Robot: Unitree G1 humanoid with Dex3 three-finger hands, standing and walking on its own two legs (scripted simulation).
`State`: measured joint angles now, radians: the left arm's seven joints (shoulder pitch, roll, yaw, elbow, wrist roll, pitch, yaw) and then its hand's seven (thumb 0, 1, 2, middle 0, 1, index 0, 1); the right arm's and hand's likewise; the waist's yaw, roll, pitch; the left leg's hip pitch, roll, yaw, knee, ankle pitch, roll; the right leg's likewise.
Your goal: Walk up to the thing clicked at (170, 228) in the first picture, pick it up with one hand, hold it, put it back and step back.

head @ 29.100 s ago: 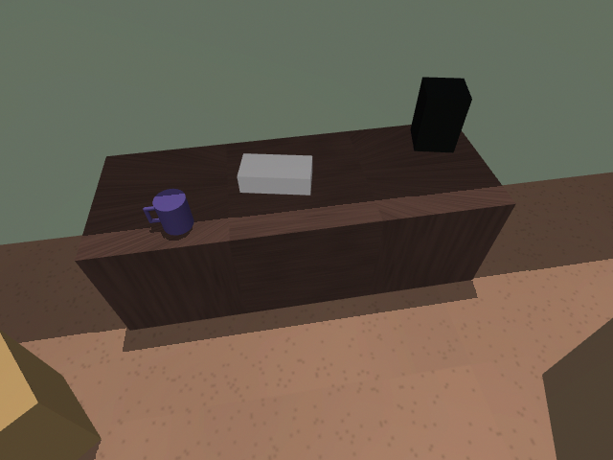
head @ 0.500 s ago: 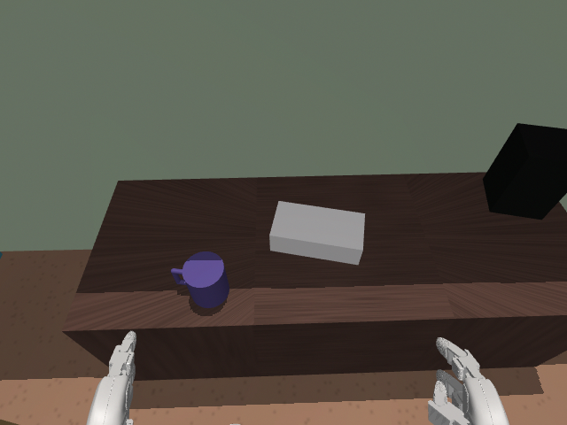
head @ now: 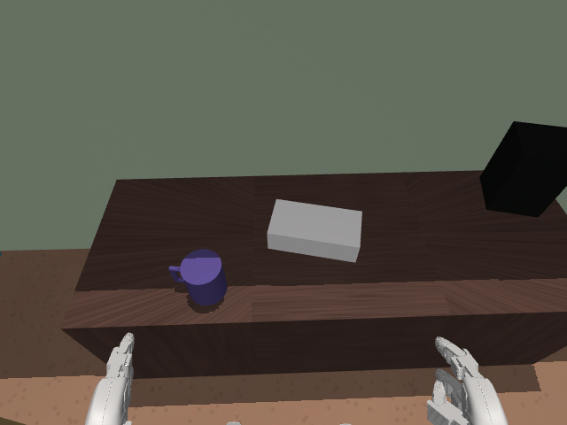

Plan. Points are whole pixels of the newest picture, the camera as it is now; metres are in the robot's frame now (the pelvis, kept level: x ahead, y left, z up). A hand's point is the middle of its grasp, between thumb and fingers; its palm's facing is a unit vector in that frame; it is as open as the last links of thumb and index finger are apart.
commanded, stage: home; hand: left
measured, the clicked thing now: (197, 276) +0.47 +0.21 -0.24
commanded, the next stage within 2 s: stand in 0.54 s
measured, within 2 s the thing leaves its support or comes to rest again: neither
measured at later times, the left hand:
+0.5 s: hand (157, 411) +0.17 +0.18 -0.05, palm faces +0.11 -0.95 -0.28, open 17.5 cm
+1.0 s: hand out of the picture +0.09 +0.25 -0.10, palm faces -0.03 -0.92 -0.38, open 11.7 cm
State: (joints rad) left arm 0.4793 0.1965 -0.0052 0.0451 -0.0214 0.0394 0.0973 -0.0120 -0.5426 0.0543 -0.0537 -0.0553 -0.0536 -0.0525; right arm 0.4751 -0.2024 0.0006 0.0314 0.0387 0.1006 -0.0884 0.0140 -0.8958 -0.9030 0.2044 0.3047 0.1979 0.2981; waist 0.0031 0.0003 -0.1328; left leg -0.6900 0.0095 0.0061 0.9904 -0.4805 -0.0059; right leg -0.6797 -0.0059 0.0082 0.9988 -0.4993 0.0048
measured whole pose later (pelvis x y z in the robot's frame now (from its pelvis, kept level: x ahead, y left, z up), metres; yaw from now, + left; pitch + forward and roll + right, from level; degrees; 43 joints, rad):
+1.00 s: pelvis +0.00 +0.00 +0.04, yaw +1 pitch +0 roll +0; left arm 0.26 0.34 0.02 0.80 0.05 -0.01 0.02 0.00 0.20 0.70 -0.19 -0.28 -0.19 -0.27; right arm 0.20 -0.32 -0.04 0.88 -0.04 -0.01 -0.01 0.01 -0.90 -0.90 0.21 0.30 0.20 0.30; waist 0.01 0.01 0.02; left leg -0.36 0.00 0.00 0.75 -0.39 0.00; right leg -0.35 -0.02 0.00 0.75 -0.41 0.00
